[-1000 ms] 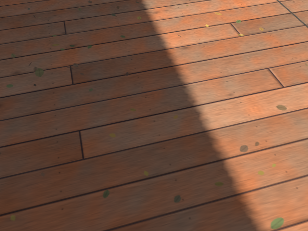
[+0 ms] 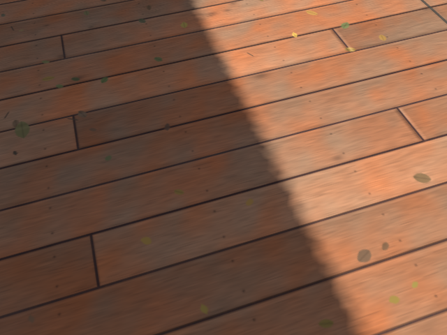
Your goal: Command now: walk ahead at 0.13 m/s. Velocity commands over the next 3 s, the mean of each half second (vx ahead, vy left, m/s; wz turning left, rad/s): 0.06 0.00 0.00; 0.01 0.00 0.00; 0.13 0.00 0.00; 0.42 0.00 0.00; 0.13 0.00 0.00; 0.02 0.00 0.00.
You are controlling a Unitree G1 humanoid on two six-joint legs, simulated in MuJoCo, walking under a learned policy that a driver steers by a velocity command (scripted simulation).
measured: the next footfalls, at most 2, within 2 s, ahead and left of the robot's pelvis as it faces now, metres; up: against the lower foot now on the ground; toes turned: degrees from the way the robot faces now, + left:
left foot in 0.28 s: +0.12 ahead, +0.13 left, +0.00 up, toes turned +1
right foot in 1.96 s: +0.55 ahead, -0.08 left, +0.00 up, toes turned -4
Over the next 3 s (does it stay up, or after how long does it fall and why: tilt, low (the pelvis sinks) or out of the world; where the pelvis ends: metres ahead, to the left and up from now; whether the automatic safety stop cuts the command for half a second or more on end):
stays up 0.55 0.03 0.02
